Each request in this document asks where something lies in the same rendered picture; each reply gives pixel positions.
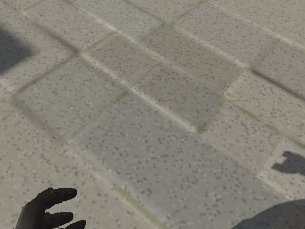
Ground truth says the robot left hand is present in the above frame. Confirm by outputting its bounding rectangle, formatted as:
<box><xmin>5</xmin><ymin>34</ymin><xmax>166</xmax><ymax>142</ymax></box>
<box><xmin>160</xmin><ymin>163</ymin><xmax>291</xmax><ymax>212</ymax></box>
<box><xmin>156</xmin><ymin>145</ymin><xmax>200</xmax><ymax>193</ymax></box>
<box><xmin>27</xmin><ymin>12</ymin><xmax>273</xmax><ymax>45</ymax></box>
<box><xmin>13</xmin><ymin>187</ymin><xmax>86</xmax><ymax>229</ymax></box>

